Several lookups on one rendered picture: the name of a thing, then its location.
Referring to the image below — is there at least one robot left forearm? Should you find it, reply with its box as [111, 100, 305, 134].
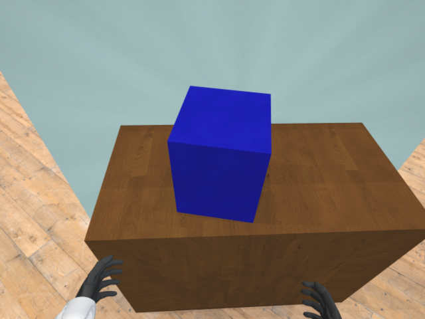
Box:
[55, 296, 96, 319]

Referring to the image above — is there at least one robot left hand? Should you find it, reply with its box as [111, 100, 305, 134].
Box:
[75, 255, 124, 303]

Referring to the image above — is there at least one robot right hand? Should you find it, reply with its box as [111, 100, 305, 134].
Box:
[301, 281, 342, 319]

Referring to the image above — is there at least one carton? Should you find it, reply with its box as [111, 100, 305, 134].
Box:
[167, 86, 272, 223]

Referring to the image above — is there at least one pedestal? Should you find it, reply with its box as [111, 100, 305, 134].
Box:
[84, 123, 425, 313]

